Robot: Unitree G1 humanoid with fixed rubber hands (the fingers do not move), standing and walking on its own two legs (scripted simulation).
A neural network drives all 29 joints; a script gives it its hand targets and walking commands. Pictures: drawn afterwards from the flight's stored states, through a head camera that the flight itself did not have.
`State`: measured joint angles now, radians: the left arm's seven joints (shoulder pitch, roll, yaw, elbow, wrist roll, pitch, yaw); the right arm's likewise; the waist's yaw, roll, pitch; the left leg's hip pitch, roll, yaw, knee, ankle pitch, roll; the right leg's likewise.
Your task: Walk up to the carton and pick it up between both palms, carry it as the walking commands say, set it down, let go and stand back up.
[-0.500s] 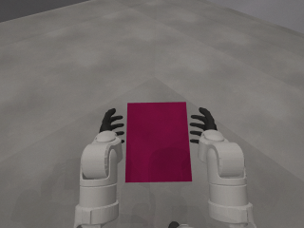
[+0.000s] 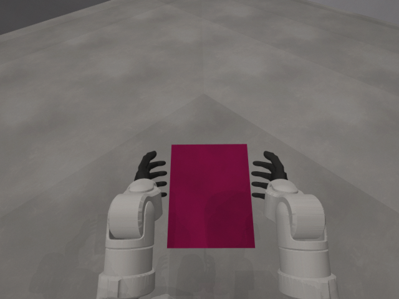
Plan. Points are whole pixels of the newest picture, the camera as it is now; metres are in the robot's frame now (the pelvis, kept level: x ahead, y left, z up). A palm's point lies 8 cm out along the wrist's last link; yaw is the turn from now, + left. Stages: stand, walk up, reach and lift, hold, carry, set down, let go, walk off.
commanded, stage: carry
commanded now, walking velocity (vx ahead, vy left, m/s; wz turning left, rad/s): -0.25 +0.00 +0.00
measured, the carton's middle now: (209, 199) +0.34 -0.01 -0.02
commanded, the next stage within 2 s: none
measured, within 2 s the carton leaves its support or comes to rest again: neither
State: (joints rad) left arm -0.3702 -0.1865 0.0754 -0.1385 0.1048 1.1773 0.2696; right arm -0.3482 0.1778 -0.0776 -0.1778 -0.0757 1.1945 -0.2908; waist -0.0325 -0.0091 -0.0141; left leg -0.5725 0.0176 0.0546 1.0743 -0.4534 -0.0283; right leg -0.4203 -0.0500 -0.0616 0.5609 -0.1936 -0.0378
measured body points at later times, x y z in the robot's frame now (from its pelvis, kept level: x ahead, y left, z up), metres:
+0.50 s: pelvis -0.23 +0.00 -0.01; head -0.21 +0.00 +0.44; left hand +0.08 +0.14 +0.09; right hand +0.10 -0.10 +0.09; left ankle -0.14 +0.13 -0.73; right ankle -0.26 -0.11 -0.73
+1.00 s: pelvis -0.42 +0.00 +0.00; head -0.44 +0.01 +0.45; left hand -0.13 +0.14 +0.09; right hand -0.11 -0.10 +0.10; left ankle -0.40 +0.12 -0.73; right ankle -0.34 -0.12 -0.73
